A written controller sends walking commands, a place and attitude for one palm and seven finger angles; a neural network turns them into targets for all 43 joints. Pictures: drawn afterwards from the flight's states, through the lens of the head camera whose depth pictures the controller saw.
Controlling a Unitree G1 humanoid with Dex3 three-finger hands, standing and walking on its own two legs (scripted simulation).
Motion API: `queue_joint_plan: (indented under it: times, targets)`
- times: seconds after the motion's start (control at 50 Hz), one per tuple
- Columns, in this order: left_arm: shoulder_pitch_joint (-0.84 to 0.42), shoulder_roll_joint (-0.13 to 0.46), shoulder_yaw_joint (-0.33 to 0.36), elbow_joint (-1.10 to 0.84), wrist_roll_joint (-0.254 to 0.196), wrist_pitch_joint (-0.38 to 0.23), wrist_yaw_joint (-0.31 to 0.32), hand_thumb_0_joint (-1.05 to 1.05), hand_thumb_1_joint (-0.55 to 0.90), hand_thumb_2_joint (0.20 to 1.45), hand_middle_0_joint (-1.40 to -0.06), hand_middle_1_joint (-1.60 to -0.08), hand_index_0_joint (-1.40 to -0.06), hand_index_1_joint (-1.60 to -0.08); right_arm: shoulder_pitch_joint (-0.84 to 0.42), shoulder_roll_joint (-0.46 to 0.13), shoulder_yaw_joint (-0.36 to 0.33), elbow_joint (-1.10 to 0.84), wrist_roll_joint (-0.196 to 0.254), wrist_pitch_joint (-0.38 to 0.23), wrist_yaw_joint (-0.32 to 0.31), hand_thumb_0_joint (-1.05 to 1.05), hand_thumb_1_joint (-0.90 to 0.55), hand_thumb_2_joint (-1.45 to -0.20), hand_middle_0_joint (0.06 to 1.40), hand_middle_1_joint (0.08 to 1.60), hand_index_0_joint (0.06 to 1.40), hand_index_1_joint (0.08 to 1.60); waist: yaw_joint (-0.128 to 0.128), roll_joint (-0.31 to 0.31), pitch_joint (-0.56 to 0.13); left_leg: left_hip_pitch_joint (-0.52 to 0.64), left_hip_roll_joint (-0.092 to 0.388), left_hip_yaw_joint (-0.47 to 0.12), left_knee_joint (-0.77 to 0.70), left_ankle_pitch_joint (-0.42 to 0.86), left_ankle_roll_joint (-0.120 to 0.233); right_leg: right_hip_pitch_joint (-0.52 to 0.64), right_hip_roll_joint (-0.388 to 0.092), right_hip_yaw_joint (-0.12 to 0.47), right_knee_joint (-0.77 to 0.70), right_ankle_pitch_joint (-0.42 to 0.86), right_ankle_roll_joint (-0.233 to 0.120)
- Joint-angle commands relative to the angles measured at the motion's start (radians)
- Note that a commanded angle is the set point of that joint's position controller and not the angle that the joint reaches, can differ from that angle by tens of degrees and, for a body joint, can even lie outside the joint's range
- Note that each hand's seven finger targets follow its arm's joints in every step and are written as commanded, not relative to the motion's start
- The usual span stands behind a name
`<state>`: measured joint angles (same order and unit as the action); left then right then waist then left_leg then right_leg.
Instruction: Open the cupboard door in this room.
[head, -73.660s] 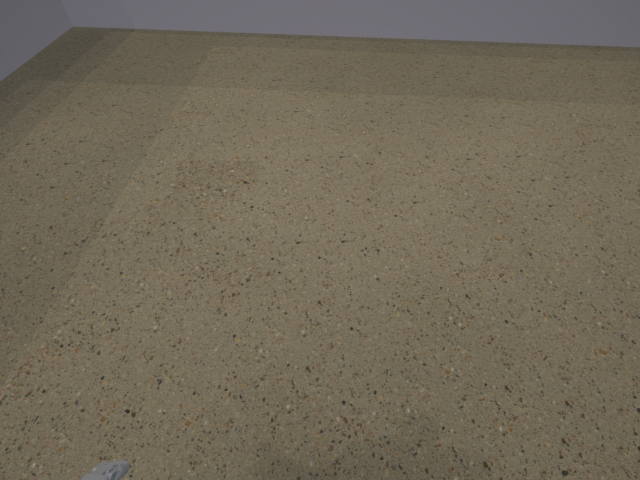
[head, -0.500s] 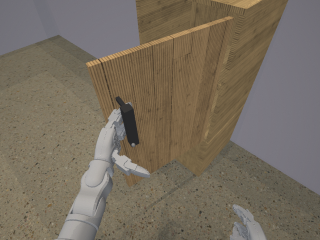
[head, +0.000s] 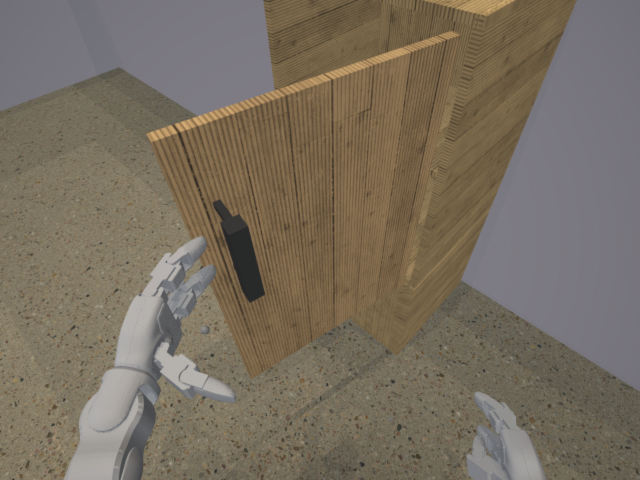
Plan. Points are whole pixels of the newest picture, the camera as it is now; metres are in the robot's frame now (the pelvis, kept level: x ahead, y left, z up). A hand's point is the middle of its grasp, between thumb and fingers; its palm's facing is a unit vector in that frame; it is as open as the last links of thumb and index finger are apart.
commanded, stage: slide the hand sideways off the handle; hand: left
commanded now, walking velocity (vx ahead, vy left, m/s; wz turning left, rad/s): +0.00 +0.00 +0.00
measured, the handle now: (237, 251) +0.37 +0.14 +0.09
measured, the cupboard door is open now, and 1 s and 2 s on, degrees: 77 77 77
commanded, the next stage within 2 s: draw the hand back to the body in 0.26 s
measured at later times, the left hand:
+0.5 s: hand (155, 350) +0.23 +0.20 +0.09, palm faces -0.02 -1.00 -0.03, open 16.3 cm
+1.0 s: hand (87, 355) +0.21 +0.25 +0.13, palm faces +0.25 -0.93 -0.25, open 15.4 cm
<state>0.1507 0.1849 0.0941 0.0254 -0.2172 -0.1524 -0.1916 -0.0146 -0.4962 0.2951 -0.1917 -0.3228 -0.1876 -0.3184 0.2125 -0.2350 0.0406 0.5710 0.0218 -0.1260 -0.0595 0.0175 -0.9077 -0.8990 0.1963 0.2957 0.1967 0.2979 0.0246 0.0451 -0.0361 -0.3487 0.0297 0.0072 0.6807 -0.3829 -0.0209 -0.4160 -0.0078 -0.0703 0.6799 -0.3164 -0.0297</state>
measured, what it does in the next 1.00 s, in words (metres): stands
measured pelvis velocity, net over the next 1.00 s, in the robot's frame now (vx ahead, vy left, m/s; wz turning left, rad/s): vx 0.00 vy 0.02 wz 0.01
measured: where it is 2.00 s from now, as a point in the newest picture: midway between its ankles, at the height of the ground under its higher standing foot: outside the picture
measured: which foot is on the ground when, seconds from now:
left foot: down 0.00-1.00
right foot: down 0.00-1.00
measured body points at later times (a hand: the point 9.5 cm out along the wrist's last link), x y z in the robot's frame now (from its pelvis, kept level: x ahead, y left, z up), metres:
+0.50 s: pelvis -0.01 +0.01 -0.01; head +0.01 +0.00 +0.44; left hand +0.23 +0.26 +0.09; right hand +0.18 -0.21 -0.08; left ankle -0.02 +0.13 -0.72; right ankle +0.02 -0.10 -0.72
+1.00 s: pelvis +0.00 +0.02 +0.01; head -0.01 +0.01 +0.46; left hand +0.19 +0.30 +0.14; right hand +0.19 -0.18 -0.06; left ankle -0.02 +0.13 -0.72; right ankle +0.02 -0.10 -0.72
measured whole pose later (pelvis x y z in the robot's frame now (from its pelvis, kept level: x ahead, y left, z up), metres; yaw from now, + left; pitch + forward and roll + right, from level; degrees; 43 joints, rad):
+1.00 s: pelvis +0.00 +0.02 +0.01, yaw +1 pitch -2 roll -1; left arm 0.37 0.29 0.21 -0.29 -0.12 -0.05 -0.02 -0.01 -0.34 0.36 -0.16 -0.30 -0.16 -0.30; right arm 0.20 -0.23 0.06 0.61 0.00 -0.23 -0.10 0.02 -0.91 -0.90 0.20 0.30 0.20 0.30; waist 0.06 0.05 0.00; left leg -0.22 0.01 0.00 0.61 -0.35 0.01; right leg -0.26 -0.02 -0.07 0.55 -0.26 0.00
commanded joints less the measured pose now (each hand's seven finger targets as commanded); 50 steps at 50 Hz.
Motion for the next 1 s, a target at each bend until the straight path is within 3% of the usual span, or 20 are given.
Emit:
queue_joint_plan:
  times: [0.0,0.06,0.12,0.16,0.24,0.28,0.34,0.4,0.42,0.48,0.52,0.54,0.62,0.68,0.74,0.84,0.86,0.88,0.9,0.98]
  targets:
    - [-0.116,0.142,0.12,-0.268,-0.035,-0.085,-0.018,0.0,-0.5,0.3,-0.15,-0.3,-0.15,-0.3,-0.08,-0.098,-0.042,-0.17,0.001,-0.071,-0.005,0.0,-0.9,-0.9,0.2,0.3,0.2,0.3,0.012,-0.033,-0.197,-0.038,-0.051,0.006,-0.075,0.231,0.029,0.207,-0.004,0.059,-0.084,0.299,0.015]
    - [-0.086,0.134,0.104,-0.274,-0.046,-0.089,-0.041,0.0,-0.5,0.3,-0.15,-0.3,-0.15,-0.3,-0.071,-0.105,-0.041,-0.171,0.002,-0.086,-0.007,0.0,-0.9,-0.9,0.2,0.3,0.2,0.3,-0.001,-0.057,-0.174,-0.053,-0.05,0.0,-0.064,0.214,0.032,0.182,-0.004,0.06,-0.086,0.273,0.019]
    - [-0.102,0.193,0.156,-0.254,-0.06,-0.093,-0.072,0.0,-0.5,0.3,-0.15,-0.3,-0.15,-0.3,-0.066,-0.117,-0.047,-0.16,0.004,-0.096,-0.017,0.0,-0.9,-0.9,0.2,0.3,0.2,0.3,-0.006,-0.081,-0.164,-0.078,-0.05,-0.003,-0.044,0.181,0.033,0.169,-0.008,0.087,-0.1,0.204,0.023]
    - [-0.055,0.196,0.178,-0.256,-0.076,-0.095,-0.092,0.0,-0.5,0.3,-0.15,-0.3,-0.15,-0.3,-0.067,-0.117,-0.046,-0.166,0.005,-0.106,-0.021,0.0,-0.9,-0.9,0.2,0.3,0.2,0.3,0.007,-0.056,-0.18,-0.079,-0.052,-0.004,-0.04,0.187,0.031,0.177,-0.01,0.083,-0.09,0.208,0.019]
    - [-0.093,0.196,0.174,-0.243,-0.1,-0.097,-0.124,0.0,-0.5,0.3,-0.15,-0.3,-0.15,-0.3,-0.067,-0.124,-0.043,-0.158,0.009,-0.123,-0.029,0.0,-0.9,-0.9,0.2,0.3,0.2,0.3,-0.01,-0.065,-0.153,-0.095,-0.05,-0.015,-0.028,0.168,0.031,0.14,-0.009,0.082,-0.093,0.166,0.022]
    - [-0.122,0.193,0.165,-0.264,-0.105,-0.1,-0.131,0.0,-0.5,0.3,-0.15,-0.3,-0.15,-0.3,-0.068,-0.125,-0.044,-0.159,0.01,-0.137,-0.031,0.0,-0.9,-0.9,0.2,0.3,0.2,0.3,-0.008,-0.034,-0.172,-0.084,-0.051,-0.02,-0.027,0.161,0.029,0.13,-0.008,0.074,-0.084,0.152,0.02]
    - [-0.091,0.183,0.152,-0.257,-0.102,-0.095,-0.134,0.0,-0.5,0.3,-0.15,-0.3,-0.15,-0.3,-0.064,-0.125,-0.04,-0.16,0.01,-0.149,-0.03,0.0,-0.9,-0.9,0.2,0.3,0.2,0.3,0.0,-0.024,-0.18,-0.084,-0.05,-0.025,-0.029,0.173,0.028,0.131,-0.006,0.061,-0.07,0.164,0.015]
    - [-0.128,0.218,0.173,-0.302,-0.093,-0.082,-0.119,0.0,-0.5,0.3,-0.15,-0.3,-0.15,-0.3,-0.069,-0.124,-0.037,-0.161,0.013,-0.157,-0.032,0.0,-0.9,-0.9,0.2,0.3,0.2,0.3,0.006,0.013,-0.182,-0.062,-0.047,-0.032,-0.049,0.159,0.026,0.122,0.0,0.041,-0.067,0.141,0.011]
    - [-0.112,0.233,0.184,-0.308,-0.089,-0.075,-0.108,0.0,-0.5,0.3,-0.15,-0.3,-0.15,-0.3,-0.069,-0.127,-0.036,-0.162,0.011,-0.16,-0.032,0.0,-0.9,-0.9,0.2,0.3,0.2,0.3,0.01,-0.016,-0.185,-0.064,-0.045,-0.037,-0.053,0.162,0.027,0.133,0.002,0.038,-0.066,0.138,0.009]
    - [-0.066,0.205,0.173,-0.331,-0.089,-0.048,-0.095,0.0,-0.5,0.3,-0.15,-0.3,-0.15,-0.3,-0.07,-0.119,-0.03,-0.169,0.013,-0.166,-0.029,0.0,-0.9,-0.9,0.2,0.3,0.2,0.3,0.019,-0.003,-0.18,-0.046,-0.043,-0.036,-0.074,0.187,0.024,0.143,0.005,0.018,-0.065,0.179,0.01]
    - [-0.031,0.227,0.2,-0.337,-0.088,-0.03,-0.087,0.0,-0.5,0.3,-0.15,-0.3,-0.15,-0.3,-0.072,-0.12,-0.028,-0.165,0.013,-0.167,-0.027,0.0,-0.9,-0.9,0.2,0.3,0.2,0.3,0.029,-0.004,-0.172,-0.04,-0.039,-0.039,-0.086,0.197,0.021,0.156,0.008,0.013,-0.07,0.181,0.005]
    - [-0.016,0.204,0.183,-0.358,-0.09,-0.021,-0.088,0.0,-0.5,0.3,-0.15,-0.3,-0.15,-0.3,-0.078,-0.115,-0.025,-0.174,0.014,-0.169,-0.024,0.0,-0.9,-0.9,0.2,0.3,0.2,0.3,0.029,0.005,-0.167,-0.034,-0.04,-0.036,-0.093,0.204,0.021,0.158,0.006,0.01,-0.072,0.194,0.007]
    - [0.051,0.225,0.22,-0.377,-0.097,0.016,-0.088,0.0,-0.5,0.3,-0.15,-0.3,-0.15,-0.3,-0.083,-0.117,-0.024,-0.171,0.014,-0.171,-0.023,0.0,-0.9,-0.9,0.2,0.3,0.2,0.3,0.034,-0.026,-0.14,-0.027,-0.035,-0.034,-0.104,0.211,0.022,0.169,0.011,0.007,-0.091,0.2,0.008]
    - [0.018,0.207,0.198,-0.442,-0.101,0.029,-0.098,0.0,-0.5,0.3,-0.15,-0.3,-0.15,-0.3,-0.09,-0.117,-0.021,-0.172,0.018,-0.175,-0.027,0.0,-0.9,-0.9,0.2,0.3,0.2,0.3,0.021,0.016,-0.119,-0.006,-0.035,-0.033,-0.115,0.182,0.02,0.146,0.013,0.003,-0.106,0.166,0.012]
    - [-0.004,0.229,0.216,-0.471,-0.102,0.035,-0.097,0.0,-0.5,0.3,-0.15,-0.3,-0.15,-0.3,-0.091,-0.12,-0.019,-0.163,0.016,-0.187,-0.034,0.0,-0.9,-0.9,0.2,0.3,0.2,0.3,0.021,0.005,-0.127,0.014,-0.033,-0.046,-0.126,0.186,0.02,0.157,0.015,0.0,-0.116,0.16,0.01]
    - [0.013,0.241,0.232,-0.462,-0.107,0.06,-0.114,0.0,-0.325,0.375,-0.156,-0.3,-0.156,-0.3,-0.099,-0.119,-0.014,-0.148,0.02,-0.202,-0.041,0.0,-0.9,-0.9,0.2,0.3,0.2,0.3,0.023,0.004,-0.103,0.031,-0.034,-0.049,-0.144,0.175,0.022,0.167,0.014,-0.002,-0.141,0.144,0.011]
    - [-0.044,0.363,0.261,-0.568,0.051,0.027,0.065,0.0,-0.29,0.39,-0.158,-0.3,-0.158,-0.3,-0.102,-0.11,-0.028,-0.128,-0.012,-0.188,-0.053,0.0,-0.9,-0.9,0.2,0.3,0.2,0.3,0.042,-0.011,-0.075,0.015,-0.025,-0.038,-0.189,0.137,0.033,0.221,0.0,0.035,-0.196,0.102,0.008]
    - [0.068,0.259,0.217,-0.504,0.068,0.038,0.141,0.0,-0.255,0.405,-0.159,-0.3,-0.159,-0.3,-0.096,-0.096,-0.023,-0.122,-0.022,-0.182,-0.054,0.0,-0.9,-0.9,0.2,0.3,0.2,0.3,0.025,-0.027,-0.012,0.014,-0.025,-0.037,-0.207,0.111,0.027,0.21,-0.006,0.029,-0.223,0.071,0.007]
    - [0.118,0.213,0.171,-0.504,0.096,0.041,0.185,0.0,-0.22,0.42,-0.16,-0.3,-0.16,-0.3,-0.096,-0.093,-0.02,-0.115,-0.022,-0.169,-0.049,0.0,-0.9,-0.9,0.2,0.3,0.2,0.3,0.027,-0.013,0.005,0.03,-0.022,-0.034,-0.224,0.124,0.028,0.224,-0.011,0.026,-0.232,0.08,0.007]
    - [0.137,0.25,0.194,-0.562,0.151,0.023,0.277,0.0,-0.08,0.48,-0.165,-0.3,-0.165,-0.3,-0.115,-0.092,-0.025,-0.098,-0.028,-0.131,-0.043,0.0,-0.9,-0.9,0.2,0.3,0.2,0.3,0.031,0.028,-0.025,0.107,-0.015,-0.019,-0.271,0.185,0.029,0.29,-0.013,0.029,-0.267,0.125,0.006]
